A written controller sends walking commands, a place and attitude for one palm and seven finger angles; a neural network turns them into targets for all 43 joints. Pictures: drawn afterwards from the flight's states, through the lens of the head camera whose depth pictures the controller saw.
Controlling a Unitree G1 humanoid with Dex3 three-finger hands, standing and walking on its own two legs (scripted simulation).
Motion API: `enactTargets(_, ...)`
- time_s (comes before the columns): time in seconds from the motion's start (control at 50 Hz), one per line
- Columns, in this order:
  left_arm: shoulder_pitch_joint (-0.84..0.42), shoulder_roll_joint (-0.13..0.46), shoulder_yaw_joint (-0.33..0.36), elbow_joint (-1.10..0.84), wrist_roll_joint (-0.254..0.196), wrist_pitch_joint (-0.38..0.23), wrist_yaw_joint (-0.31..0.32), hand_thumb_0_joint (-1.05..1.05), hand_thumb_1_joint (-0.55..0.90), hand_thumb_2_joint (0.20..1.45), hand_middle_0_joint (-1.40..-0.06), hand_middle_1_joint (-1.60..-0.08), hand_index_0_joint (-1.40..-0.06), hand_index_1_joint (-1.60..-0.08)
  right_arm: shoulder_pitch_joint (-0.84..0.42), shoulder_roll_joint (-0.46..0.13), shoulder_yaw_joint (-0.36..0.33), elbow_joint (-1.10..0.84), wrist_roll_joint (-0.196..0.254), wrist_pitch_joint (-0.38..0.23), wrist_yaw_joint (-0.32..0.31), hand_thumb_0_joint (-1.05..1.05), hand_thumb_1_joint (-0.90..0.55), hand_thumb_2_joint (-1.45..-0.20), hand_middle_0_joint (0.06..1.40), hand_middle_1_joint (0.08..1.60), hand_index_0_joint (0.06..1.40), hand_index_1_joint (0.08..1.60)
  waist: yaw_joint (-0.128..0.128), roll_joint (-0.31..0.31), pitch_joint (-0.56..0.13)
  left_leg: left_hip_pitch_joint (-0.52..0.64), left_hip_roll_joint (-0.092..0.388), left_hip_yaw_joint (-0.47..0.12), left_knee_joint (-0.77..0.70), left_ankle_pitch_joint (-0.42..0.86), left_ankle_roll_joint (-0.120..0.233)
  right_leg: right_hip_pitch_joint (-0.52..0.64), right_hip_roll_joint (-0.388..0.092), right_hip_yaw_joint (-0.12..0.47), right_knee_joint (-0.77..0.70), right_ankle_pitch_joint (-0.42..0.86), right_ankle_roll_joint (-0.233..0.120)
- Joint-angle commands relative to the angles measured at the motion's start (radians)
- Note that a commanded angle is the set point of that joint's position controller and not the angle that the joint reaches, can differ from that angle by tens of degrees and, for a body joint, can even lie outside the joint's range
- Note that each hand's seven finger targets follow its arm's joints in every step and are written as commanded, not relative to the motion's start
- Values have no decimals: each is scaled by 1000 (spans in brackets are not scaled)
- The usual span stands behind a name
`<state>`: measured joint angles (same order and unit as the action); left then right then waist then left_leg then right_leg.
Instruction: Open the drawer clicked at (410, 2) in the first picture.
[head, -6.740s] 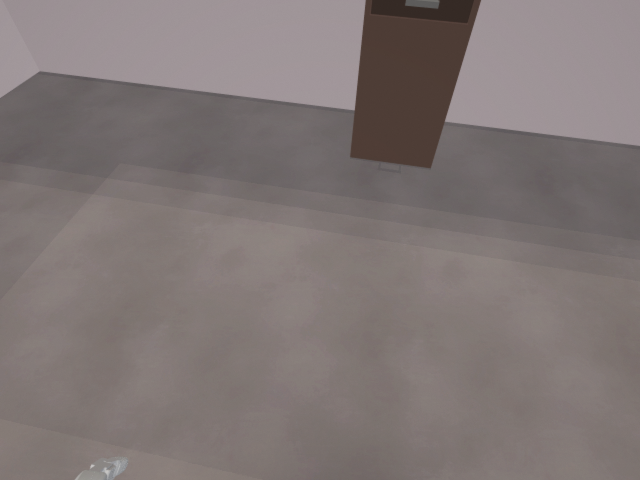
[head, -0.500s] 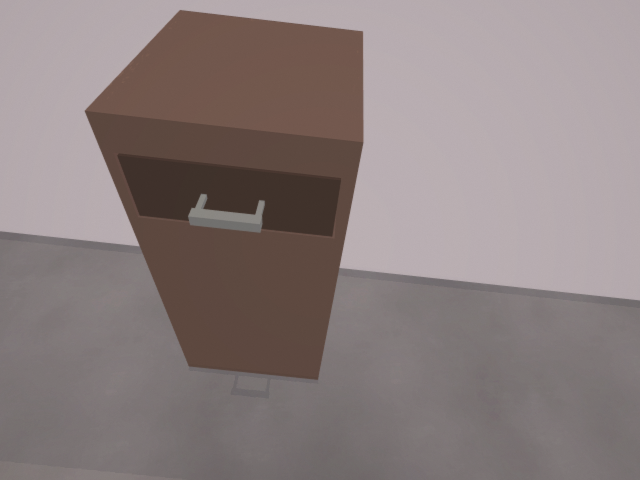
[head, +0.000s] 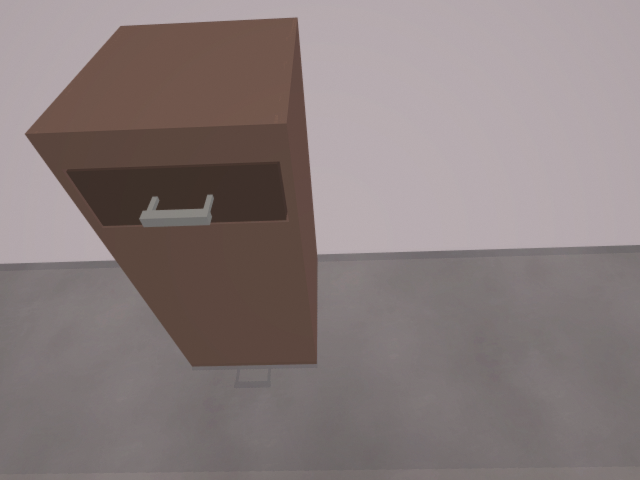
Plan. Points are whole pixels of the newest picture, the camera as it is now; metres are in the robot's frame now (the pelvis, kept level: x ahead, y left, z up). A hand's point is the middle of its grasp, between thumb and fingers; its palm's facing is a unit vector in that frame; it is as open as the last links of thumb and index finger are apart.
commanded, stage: come to a stop and stand still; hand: left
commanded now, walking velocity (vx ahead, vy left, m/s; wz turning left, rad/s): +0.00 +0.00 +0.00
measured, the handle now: (179, 209) +0.55 +0.29 -0.01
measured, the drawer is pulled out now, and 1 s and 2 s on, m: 0.00 0.00 0.00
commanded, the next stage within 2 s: look again from close up in 0.36 s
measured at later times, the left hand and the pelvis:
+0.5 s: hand out of the picture -0.03 +0.15 -0.17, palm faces +0.05 -0.98 -0.19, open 7.3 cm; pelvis -0.01 -0.02 +0.00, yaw +1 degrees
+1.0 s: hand out of the picture +0.07 +0.27 -0.15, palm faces +0.06 -0.95 -0.31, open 7.4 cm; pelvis -0.02 +0.02 +0.00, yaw +2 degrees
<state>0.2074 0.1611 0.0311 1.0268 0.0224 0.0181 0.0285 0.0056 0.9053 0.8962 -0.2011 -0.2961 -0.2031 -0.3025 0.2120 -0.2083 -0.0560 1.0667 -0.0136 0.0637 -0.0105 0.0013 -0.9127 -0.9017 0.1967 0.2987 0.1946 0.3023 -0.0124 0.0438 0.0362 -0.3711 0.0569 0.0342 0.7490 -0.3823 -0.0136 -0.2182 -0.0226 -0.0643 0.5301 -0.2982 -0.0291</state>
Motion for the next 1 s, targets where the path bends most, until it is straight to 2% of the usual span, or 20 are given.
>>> enactTargets(0.0,9,146,20,-28,-6,-22,6,0,900,900,-200,-300,-200,-300,35,-11,10,-25,2,-36,-11,0,-900,-900,200,300,200,300,8,-183,8,74,2,-5,-115,15,-6,-11,-197,153,-213,277,-110)
enactTargets(0.04,19,132,16,-3,-14,-24,8,0,900,900,-200,-300,-200,-300,83,-4,20,7,2,-48,-17,0,-900,-900,200,300,200,300,-2,-125,-15,186,12,-17,-298,168,-3,-14,-177,141,-179,242,-74)
enactTargets(0.06,37,110,12,5,-20,-24,7,0,900,900,-200,-300,-200,-300,94,-15,25,22,-1,-59,-20,0,-900,-900,200,300,200,300,7,-54,-18,233,46,-61,-352,303,11,-35,-132,124,-157,221,-39)
enactTargets(0.08,44,99,8,8,-23,-23,6,0,900,900,-200,-300,-200,-300,84,-35,28,26,-3,-64,-24,0,-900,-900,200,300,200,300,22,-18,-11,216,80,-88,-369,337,22,-18,-95,108,-163,189,-13)
enactTargets(0.1,50,95,8,13,-23,-26,5,0,900,900,-200,-300,-200,-300,81,-46,30,31,-4,-67,-28,0,-900,-900,200,300,200,300,28,-31,-18,206,86,-76,-360,329,21,7,-86,112,-178,202,-4)
enactTargets(0.14,42,105,10,32,-23,-21,6,0,900,900,-200,-300,-200,-300,80,-33,33,52,-1,-71,-27,0,-900,-900,200,300,200,300,31,79,-35,169,82,-82,-390,329,18,85,-83,88,-156,209,1)
enactTargets(0.2,51,106,4,53,-22,-23,3,0,900,900,-200,-300,-200,-300,79,-18,36,56,-1,-65,-27,0,-900,-900,200,300,200,300,29,2,11,157,57,-56,-412,203,9,63,-93,109,-219,113,-1)
enactTargets(0.26,51,105,1,60,-20,-22,3,0,900,900,-200,-300,-200,-300,112,-8,37,63,-3,-58,-24,0,-900,-900,200,300,200,300,16,-39,51,161,42,-43,-417,148,7,13,-94,129,-265,-5,-1)
enactTargets(0.32,65,98,0,68,-19,-27,3,0,900,900,-200,-300,-200,-300,132,-4,37,67,-3,-60,-25,0,-900,-900,200,300,200,300,11,-66,44,180,39,-37,-415,164,9,2,-94,133,-274,-13,-2)
enactTargets(0.42,106,78,-4,83,-18,-34,5,0,900,900,-200,-300,-200,-300,143,3,40,70,0,-68,-27,0,-900,-900,200,300,200,300,10,-61,32,200,45,-36,-415,201,12,1,-93,127,-265,38,-2)
enactTargets(0.44,94,250,-2,-16,2,-47,7,0,900,900,-200,-300,-200,-300,114,-135,8,-61,-12,-62,-14,0,-900,-900,200,300,200,300,-26,-116,127,154,9,-62,-339,159,9,-56,-88,151,-226,-24,-18)
enactTargets(0.46,87,203,21,-15,-7,-54,9,0,900,900,-200,-300,-200,-300,98,-134,3,-72,-21,-74,-22,0,-900,-900,200,300,200,300,-5,-59,-5,143,21,-45,-284,104,22,-48,-135,182,-209,-116,-27)
enactTargets(0.48,98,222,29,-44,1,-59,8,0,900,900,-200,-300,-200,-300,124,-118,-6,-82,-20,-82,-27,0,-900,-900,200,300,200,300,-8,-78,-108,132,-8,-40,-229,149,30,33,-150,201,-223,-8,-42)
enactTargets(0.52,96,221,40,-55,3,-63,6,0,900,900,-200,-300,-200,-300,110,-121,-11,-90,-13,-85,-30,0,-900,-900,200,300,200,300,2,-138,-74,87,-15,-34,-193,121,38,33,-179,221,-250,6,-69)
enactTargets(0.54,91,209,35,-62,3,-57,8,0,900,900,-200,-300,-200,-300,123,-114,-4,-96,-14,-85,-26,0,-900,-900,200,300,200,300,-10,-145,-58,86,-14,-29,-204,136,50,26,-170,202,-242,23,-74)
enactTargets(0.58,82,209,36,-68,-1,-60,7,0,900,900,-200,-300,-200,-300,115,-127,-4,-92,-10,-95,-28,0,-900,-900,200,300,200,300,-9,-98,-19,114,7,-46,-255,214,56,5,-142,149,-197,115,-70)
enactTargets(0.62,87,217,35,-68,-7,-63,7,0,900,900,-200,-300,-200,-300,93,-152,-3,-93,-6,-105,-28,0,-900,-900,200,300,200,300,2,-36,-42,144,32,-66,-286,350,57,54,-108,100,-122,306,-52)
enactTargets(0.66,83,223,29,-71,-10,-59,6,0,900,900,-200,-300,-200,-300,70,-177,1,-96,-6,-105,-28,0,-900,-900,200,300,200,300,11,-12,-61,166,52,-77,-280,468,61,76,-93,68,-80,379,-38)
enactTargets(0.8,7,271,15,-81,-10,-41,-6,0,900,900,-200,-300,-200,-300,-35,-242,16,-118,-11,-96,-16,0,-900,-900,200,300,200,300,19,5,-9,122,63,-105,-359,339,56,70,-91,68,-122,214,-12)
enactTargets(0.98,-48,291,1,-73,-8,-34,-14,0,900,900,-200,-300,-200,-300,-84,-271,28,-116,-11,-95,-3,0,-900,-900,200,300,200,300,21,-19,-18,130,66,-131,-444,242,49,90,-97,69,-169,156,11)
